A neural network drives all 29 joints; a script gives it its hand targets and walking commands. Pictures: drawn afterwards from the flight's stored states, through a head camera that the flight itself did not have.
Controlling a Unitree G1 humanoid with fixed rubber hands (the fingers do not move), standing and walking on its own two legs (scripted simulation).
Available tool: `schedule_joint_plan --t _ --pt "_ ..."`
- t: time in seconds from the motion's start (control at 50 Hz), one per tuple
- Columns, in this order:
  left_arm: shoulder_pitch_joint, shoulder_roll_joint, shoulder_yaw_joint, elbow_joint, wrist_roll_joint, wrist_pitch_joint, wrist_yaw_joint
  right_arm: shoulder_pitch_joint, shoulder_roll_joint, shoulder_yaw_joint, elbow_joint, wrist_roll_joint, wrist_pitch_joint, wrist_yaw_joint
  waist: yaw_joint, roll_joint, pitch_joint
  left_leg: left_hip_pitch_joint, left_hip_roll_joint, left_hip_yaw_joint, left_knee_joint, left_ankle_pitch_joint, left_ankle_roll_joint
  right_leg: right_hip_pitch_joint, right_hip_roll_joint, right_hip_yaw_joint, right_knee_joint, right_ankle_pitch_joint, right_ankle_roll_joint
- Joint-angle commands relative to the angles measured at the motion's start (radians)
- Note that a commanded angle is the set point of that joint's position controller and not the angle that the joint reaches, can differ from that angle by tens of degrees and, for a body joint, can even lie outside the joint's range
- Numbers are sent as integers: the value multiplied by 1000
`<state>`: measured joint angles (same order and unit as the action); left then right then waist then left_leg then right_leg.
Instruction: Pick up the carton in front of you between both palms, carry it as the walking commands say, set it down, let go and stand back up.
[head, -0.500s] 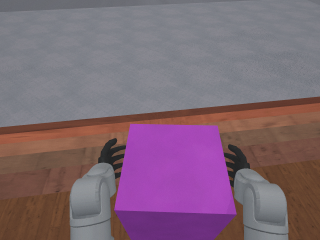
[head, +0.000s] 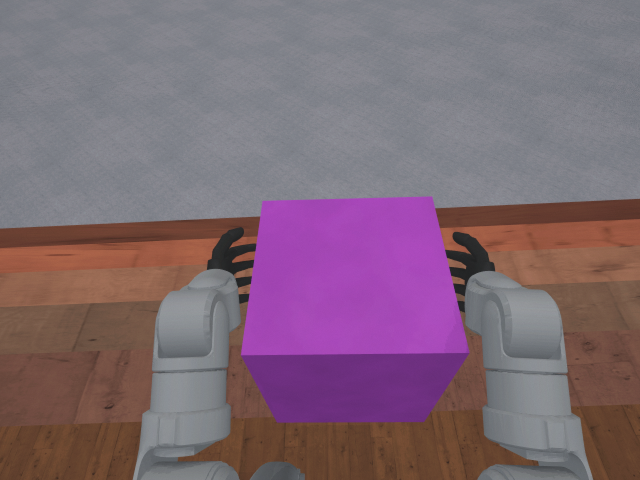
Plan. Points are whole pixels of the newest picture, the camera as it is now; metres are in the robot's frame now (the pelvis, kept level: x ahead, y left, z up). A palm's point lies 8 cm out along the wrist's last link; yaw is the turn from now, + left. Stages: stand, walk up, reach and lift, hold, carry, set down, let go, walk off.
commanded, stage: carry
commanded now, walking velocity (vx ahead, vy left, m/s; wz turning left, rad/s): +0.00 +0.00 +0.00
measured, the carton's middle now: (348, 318) +0.34 +0.02 +0.00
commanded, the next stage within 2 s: none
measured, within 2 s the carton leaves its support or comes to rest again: neither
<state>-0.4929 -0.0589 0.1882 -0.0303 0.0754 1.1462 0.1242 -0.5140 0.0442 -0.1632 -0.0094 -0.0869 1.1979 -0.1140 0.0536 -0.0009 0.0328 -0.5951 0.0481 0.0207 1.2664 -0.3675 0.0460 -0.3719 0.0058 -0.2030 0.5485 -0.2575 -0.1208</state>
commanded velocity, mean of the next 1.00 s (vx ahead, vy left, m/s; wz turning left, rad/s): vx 0.00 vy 0.00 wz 0.00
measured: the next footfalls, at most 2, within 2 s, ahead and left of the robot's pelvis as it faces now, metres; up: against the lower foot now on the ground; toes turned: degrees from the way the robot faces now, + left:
left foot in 0.22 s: +0.31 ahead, +0.08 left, +0.00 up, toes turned +4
right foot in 0.46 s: +0.24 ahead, -0.11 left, +0.00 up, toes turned -3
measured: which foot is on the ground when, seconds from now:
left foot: up 0.00-0.20, down 0.22-1.00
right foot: down 0.00-0.22, up 0.24-0.44, down 0.46-1.00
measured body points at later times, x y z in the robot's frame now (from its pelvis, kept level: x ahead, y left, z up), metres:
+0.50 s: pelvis +0.22 +0.02 +0.00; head +0.31 +0.01 +0.44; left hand +0.62 +0.14 +0.09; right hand +0.59 -0.16 +0.08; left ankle +0.26 +0.08 -0.73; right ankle +0.20 -0.11 -0.73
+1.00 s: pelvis +0.25 -0.01 +0.00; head +0.26 -0.01 +0.45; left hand +0.62 +0.14 +0.12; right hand +0.61 -0.17 +0.11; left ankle +0.27 +0.07 -0.73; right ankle +0.20 -0.11 -0.73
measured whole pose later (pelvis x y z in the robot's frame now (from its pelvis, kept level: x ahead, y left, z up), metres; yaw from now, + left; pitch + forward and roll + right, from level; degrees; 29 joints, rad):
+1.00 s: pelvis +0.25 -0.01 +0.00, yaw -1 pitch +4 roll +0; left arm -0.68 -0.01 0.22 0.17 0.07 1.18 0.12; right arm -0.65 0.01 -0.20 0.14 -0.07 1.23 -0.13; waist 0.00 -0.01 -0.06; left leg -0.37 -0.01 0.10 0.56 -0.26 0.05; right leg -0.27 0.02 -0.04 0.56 -0.36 -0.04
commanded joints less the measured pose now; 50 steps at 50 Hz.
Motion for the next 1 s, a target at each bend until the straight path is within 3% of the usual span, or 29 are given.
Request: schedule_joint_plan --t 0.0,0.06,0.14,0.16,0.18,0.2,0.22,0.24,0.26,0.3,0.34,0.42,0.46,0.48,0.52,0.54,0.58,0.64,0.7,0.76,0.88,0.96,0.98 --pt "-744 -1046 -745 -55 -509 -22 -288 -713 1009 666 -97 406 -90 194 -22 -99 -474 -120 2 20 -111 45 -4 440 -258 271 -98 635 -75" --pt "-761 -1027 -712 -3 -499 -24 -282 -751 994 652 -67 396 -96 179 -7 -119 -479 -112 -36 70 -286 133 4 472 -232 196 -19 886 -65" --pt "-788 -1004 -669 22 -476 -7 -268 -830 983 642 -68 416 -76 178 2 -146 -457 46 -120 165 -614 329 14 443 -152 92 63 896 -23" --pt "-787 -1001 -656 28 -468 -1 -263 -840 983 639 -74 424 -66 181 -17 -180 -460 152 -139 174 -631 373 32 396 -159 73 101 916 -11" --pt "-787 -996 -646 34 -461 7 -259 -846 982 631 -75 427 -58 186 -63 -159 -477 283 -138 174 -747 468 45 354 -142 37 186 893 16" --pt "-788 -992 -643 37 -453 15 -255 -840 975 622 -75 429 -48 193 -103 -113 -495 428 -103 133 -843 620 49 301 -115 23 274 736 53" --pt "-780 -982 -636 46 -441 26 -251 -842 965 608 -76 435 -38 202 -109 27 -544 649 103 -95 -711 1154 85 119 -72 50 400 309 89" --pt "-766 -1001 -628 70 -426 38 -245 -833 958 597 -50 430 -27 208 -107 212 -648 853 273 -311 -664 1487 249 -66 51 150 550 -314 121" --pt "-747 -994 -619 73 -412 47 -239 -807 979 597 -33 449 -19 219 -113 229 -678 862 290 -346 -691 1361 285 -105 46 229 584 -402 111" --pt "-797 -1021 -618 27 -393 51 -226 -854 1044 614 -69 486 -15 239 -112 151 -636 847 236 -291 -726 1164 242 -172 13 256 466 -390 104" --pt "-829 -1042 -618 -33 -383 47 -212 -946 1091 647 -144 529 -16 246 -115 121 -631 821 200 -249 -745 1115 191 -121 -6 246 242 -315 108" --pt "-797 -1027 -627 -95 -362 40 -192 -975 1080 680 -241 547 -18 231 -105 99 -692 773 167 -157 -715 1129 153 61 19 200 27 -140 103" --pt "-754 -1001 -637 -83 -349 42 -193 -931 1058 689 -223 531 -18 226 -90 93 -710 708 138 -96 -666 1042 126 164 -6 186 -91 45 100" --pt "-743 -996 -643 -67 -343 41 -196 -915 1046 693 -212 521 -15 227 -81 83 -698 668 116 -82 -662 1026 110 186 -23 214 -55 134 88" --pt "-713 -987 -656 -22 -346 44 -211 -851 1031 687 -148 494 -11 232 -74 -18 -677 557 76 -54 -629 939 84 255 -85 250 78 554 69" --pt "-709 -992 -662 -7 -358 45 -220 -833 1026 679 -124 481 -12 234 -70 -38 -660 516 60 -38 -614 893 81 269 -98 253 94 664 62" --pt "-741 -1007 -673 -1 -387 40 -237 -830 1022 670 -100 464 -16 234 -60 -45 -644 479 38 -24 -602 842 81 266 -107 265 107 749 47" --pt "-807 -1032 -689 -7 -430 35 -252 -838 1020 652 -81 446 -21 228 -57 -28 -611 494 42 -19 -635 824 86 232 -104 264 75 682 51" --pt "-823 -1043 -686 14 -450 39 -256 -825 1011 629 -51 433 -19 222 -55 3 -591 535 59 -21 -660 889 86 207 -93 252 42 586 67" --pt "-810 -1049 -666 59 -451 43 -260 -806 1005 605 -10 421 -14 220 -53 12 -589 548 68 -22 -669 906 85 211 -94 248 26 570 72" --pt "-820 -1069 -620 124 -447 45 -262 -847 1026 580 26 430 -12 222 -48 -18 -578 492 62 -17 -685 734 63 258 -124 258 12 640 60" --pt "-820 -1074 -589 149 -434 46 -258 -870 1041 569 40 443 -11 223 -53 -26 -579 469 77 -29 -686 605 56 266 -138 258 6 560 55" --pt "-834 -1075 -589 139 -433 43 -257 -888 1049 573 30 451 -13 224 -57 -20 -571 462 76 -35 -706 536 53 249 -139 259 -3 474 52"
